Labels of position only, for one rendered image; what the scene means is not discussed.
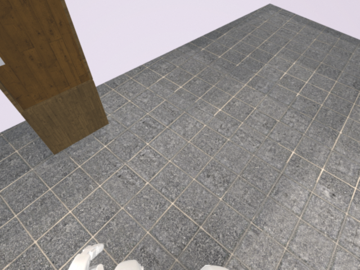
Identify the robot left hand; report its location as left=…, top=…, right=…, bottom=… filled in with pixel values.
left=68, top=244, right=104, bottom=270

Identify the cupboard door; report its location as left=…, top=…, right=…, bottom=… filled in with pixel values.
left=0, top=0, right=90, bottom=110

